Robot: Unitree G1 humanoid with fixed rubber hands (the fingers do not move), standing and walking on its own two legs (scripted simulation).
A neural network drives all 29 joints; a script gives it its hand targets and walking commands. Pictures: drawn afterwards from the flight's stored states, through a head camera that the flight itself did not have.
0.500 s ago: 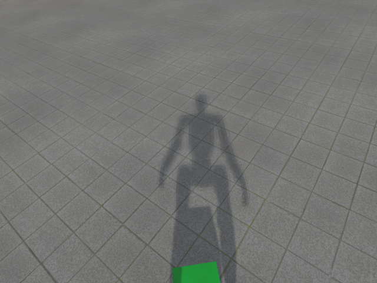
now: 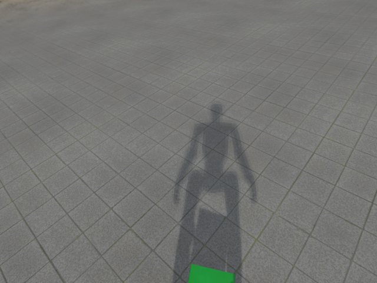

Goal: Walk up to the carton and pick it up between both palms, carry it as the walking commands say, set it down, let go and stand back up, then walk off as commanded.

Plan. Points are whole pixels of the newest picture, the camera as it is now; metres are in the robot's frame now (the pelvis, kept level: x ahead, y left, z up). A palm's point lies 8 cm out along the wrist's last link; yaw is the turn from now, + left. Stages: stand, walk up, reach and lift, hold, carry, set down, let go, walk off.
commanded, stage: stand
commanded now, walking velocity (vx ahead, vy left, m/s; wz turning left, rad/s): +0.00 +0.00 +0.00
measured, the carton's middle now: out of the picture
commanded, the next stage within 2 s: walk off in 1.70 s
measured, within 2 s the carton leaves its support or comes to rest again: neither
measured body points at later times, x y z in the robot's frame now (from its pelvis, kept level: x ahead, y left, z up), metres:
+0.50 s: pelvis -0.05 +0.04 -0.01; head -0.06 +0.02 +0.44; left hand -0.05 +0.28 -0.15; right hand +0.01 -0.20 -0.16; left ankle +0.00 +0.18 -0.74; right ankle -0.02 -0.08 -0.74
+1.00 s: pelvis -0.04 +0.04 +0.00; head -0.03 +0.03 +0.45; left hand -0.05 +0.28 -0.15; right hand +0.00 -0.20 -0.16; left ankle +0.00 +0.18 -0.74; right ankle -0.02 -0.08 -0.74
